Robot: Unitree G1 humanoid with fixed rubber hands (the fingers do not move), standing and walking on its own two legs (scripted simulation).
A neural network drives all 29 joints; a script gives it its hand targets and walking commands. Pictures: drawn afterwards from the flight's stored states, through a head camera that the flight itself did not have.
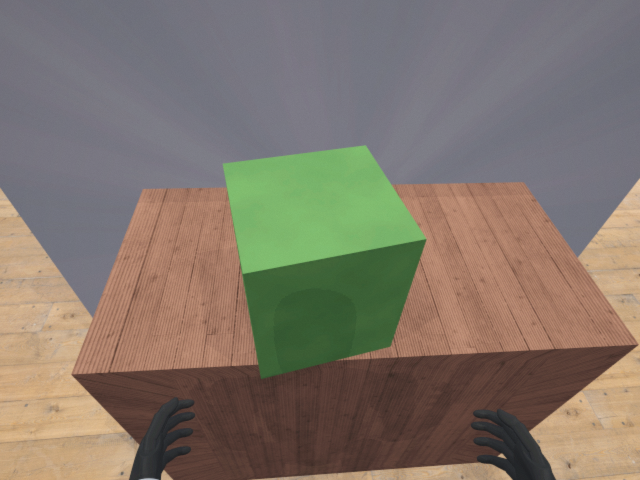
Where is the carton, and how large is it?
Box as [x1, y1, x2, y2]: [223, 145, 426, 378]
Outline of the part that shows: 365,145 223,164 261,378 390,346 426,239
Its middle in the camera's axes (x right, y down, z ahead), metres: -0.01 +0.03 +0.58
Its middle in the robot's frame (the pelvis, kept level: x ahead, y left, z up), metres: +0.42 +0.03 +0.04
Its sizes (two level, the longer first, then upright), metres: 0.210 0.200 0.250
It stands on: a pedestal, 0.70 m high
